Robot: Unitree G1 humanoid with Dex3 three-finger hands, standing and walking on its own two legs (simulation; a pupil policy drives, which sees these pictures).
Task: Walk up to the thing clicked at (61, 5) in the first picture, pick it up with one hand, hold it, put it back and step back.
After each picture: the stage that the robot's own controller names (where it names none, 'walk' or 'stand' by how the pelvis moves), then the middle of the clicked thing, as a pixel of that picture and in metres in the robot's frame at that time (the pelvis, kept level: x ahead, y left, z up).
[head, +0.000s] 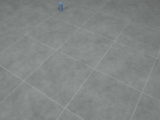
stand; (60, 6) +2.21 +0.35 -0.72
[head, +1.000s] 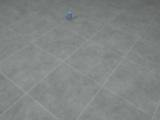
walk; (69, 16) +2.08 +0.17 -0.71
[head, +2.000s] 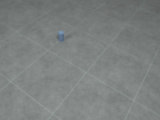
walk; (61, 36) +1.42 +0.20 -0.72
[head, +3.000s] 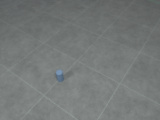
walk; (59, 75) +0.91 +0.22 -0.71
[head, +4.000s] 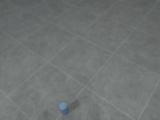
walk; (63, 108) +0.55 +0.23 -0.70
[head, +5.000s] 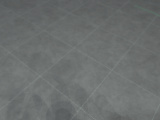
stand; out of the picture +0.35 +0.20 -0.70
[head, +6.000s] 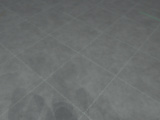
stand; out of the picture +0.35 +0.18 -0.72
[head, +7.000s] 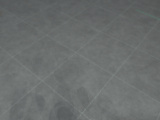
stand; out of the picture +0.34 +0.20 -0.73
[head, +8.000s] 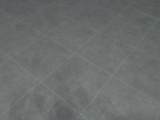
stand; out of the picture +0.33 +0.21 -0.73
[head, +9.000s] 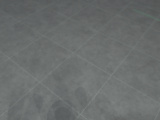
stand; out of the picture +0.33 +0.21 -0.73
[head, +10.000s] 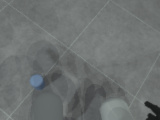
go down; (38, 82) +0.38 +0.23 -0.43
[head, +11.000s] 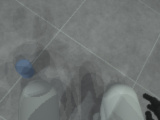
go down; (25, 69) +0.40 +0.26 -0.32
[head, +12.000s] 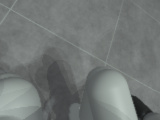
close in; out of the picture +0.37 +0.30 -0.22
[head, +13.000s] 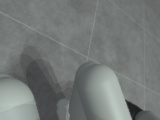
close; out of the picture +0.37 +0.30 -0.21
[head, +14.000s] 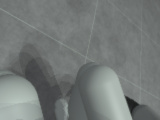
lift; out of the picture +0.36 +0.30 -0.22
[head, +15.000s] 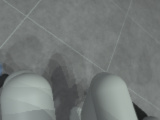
lift; out of the picture +0.32 +0.27 -0.16
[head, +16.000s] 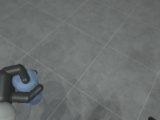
lift; (28, 88) +0.32 +0.18 +0.01
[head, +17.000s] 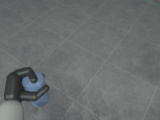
hold; (36, 90) +0.33 +0.17 +0.00
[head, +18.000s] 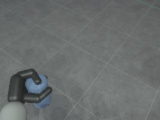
hold; (39, 91) +0.32 +0.17 +0.00
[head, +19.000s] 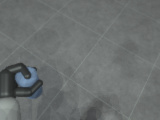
crouch; (30, 83) +0.36 +0.19 -0.06
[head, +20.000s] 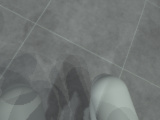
lower; out of the picture +0.45 +0.29 -0.10
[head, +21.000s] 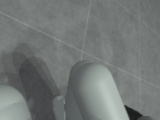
lower; out of the picture +0.40 +0.32 -0.22
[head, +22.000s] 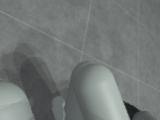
lower; out of the picture +0.40 +0.32 -0.22
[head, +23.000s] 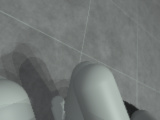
lower; out of the picture +0.39 +0.32 -0.22
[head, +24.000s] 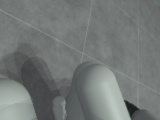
lower; out of the picture +0.39 +0.32 -0.22
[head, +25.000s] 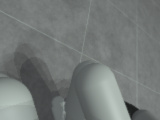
withdraw; out of the picture +0.38 +0.29 -0.22
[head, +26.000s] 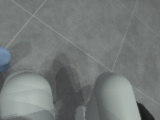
stand; (0, 60) +0.39 +0.26 -0.25
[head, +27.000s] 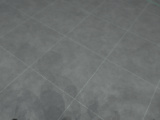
stand; out of the picture +0.34 +0.18 -0.63
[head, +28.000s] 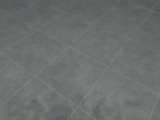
stand; out of the picture +0.35 +0.19 -0.67
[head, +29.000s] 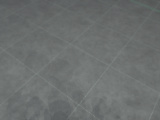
stand; out of the picture +0.35 +0.19 -0.67
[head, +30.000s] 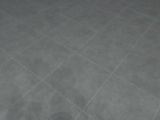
walk; out of the picture +0.37 +0.18 -0.72
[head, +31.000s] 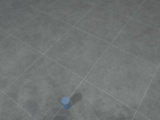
walk; (66, 103) +0.52 +0.18 -0.70
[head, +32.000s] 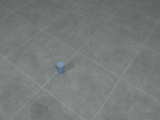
walk; (60, 67) +0.85 +0.19 -0.70
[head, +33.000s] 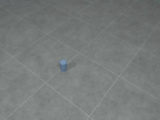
stand; (63, 65) +1.00 +0.20 -0.71
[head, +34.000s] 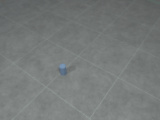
stand; (63, 69) +1.01 +0.22 -0.72
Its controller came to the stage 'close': yes
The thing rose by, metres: 0.71
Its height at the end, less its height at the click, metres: +0.00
